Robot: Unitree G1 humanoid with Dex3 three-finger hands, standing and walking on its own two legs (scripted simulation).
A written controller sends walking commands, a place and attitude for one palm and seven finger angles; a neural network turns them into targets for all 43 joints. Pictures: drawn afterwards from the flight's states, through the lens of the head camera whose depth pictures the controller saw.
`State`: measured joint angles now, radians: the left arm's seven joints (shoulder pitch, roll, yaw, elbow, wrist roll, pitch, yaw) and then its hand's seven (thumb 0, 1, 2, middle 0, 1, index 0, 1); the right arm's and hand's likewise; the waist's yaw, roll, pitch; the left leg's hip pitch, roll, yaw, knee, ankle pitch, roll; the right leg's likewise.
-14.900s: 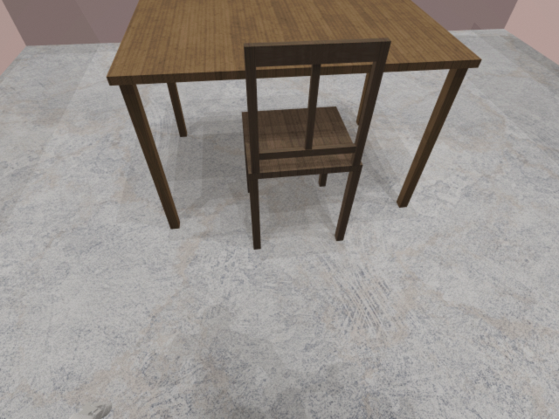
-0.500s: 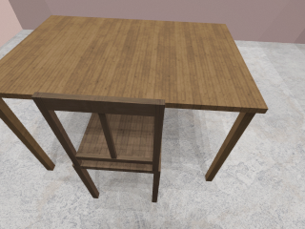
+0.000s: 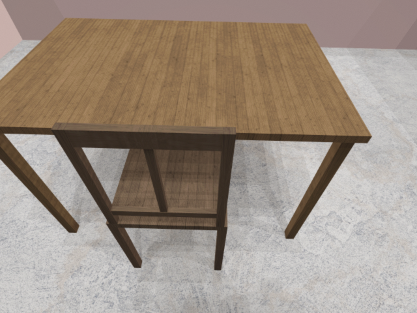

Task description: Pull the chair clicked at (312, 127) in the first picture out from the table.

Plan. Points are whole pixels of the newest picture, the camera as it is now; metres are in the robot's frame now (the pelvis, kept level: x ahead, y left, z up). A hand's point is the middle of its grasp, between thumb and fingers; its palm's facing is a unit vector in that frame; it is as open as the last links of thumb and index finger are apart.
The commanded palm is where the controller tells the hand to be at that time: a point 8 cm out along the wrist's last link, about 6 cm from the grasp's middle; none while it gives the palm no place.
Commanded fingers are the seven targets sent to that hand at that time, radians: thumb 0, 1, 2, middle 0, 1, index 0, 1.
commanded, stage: look again from close up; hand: left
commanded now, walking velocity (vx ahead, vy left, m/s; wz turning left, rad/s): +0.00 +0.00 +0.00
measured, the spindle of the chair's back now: (157, 182) +0.45 +0.16 -0.09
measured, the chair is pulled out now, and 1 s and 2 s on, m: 0.00 0.00 0.00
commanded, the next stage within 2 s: raise the hand toward the chair's back in 0.36 s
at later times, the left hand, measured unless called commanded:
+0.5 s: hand out of the picture +0.02 +0.17 -0.17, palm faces +0.06 -0.98 -0.20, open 7.3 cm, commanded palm +0.10 +0.22 -0.07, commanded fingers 0.00 0.83 0.87 -0.19 -0.29 -0.19 -0.29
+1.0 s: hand out of the picture +0.10 +0.18 -0.07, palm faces +0.22 -0.97 -0.07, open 10.2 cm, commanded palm +0.12 +0.22 -0.06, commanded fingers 0.00 0.25 0.62 -0.13 -0.20 -0.13 -0.20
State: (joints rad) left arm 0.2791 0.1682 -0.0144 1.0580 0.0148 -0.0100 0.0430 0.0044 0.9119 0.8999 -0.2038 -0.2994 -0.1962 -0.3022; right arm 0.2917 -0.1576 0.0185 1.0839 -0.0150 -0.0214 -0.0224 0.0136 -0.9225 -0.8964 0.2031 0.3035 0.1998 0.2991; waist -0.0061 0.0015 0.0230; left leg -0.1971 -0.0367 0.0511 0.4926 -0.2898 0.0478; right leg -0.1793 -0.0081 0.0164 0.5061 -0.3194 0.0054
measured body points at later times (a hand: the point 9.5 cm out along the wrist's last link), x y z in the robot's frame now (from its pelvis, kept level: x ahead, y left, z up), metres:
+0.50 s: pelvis +0.01 +0.00 +0.00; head +0.02 +0.01 +0.45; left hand +0.01 +0.23 -0.15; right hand +0.02 -0.23 -0.15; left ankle -0.02 +0.09 -0.74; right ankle -0.03 -0.12 -0.74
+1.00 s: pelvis -0.05 -0.05 -0.10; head +0.00 -0.02 +0.35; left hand +0.08 +0.23 -0.06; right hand +0.20 -0.28 -0.14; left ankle -0.02 +0.09 -0.74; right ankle -0.03 -0.12 -0.74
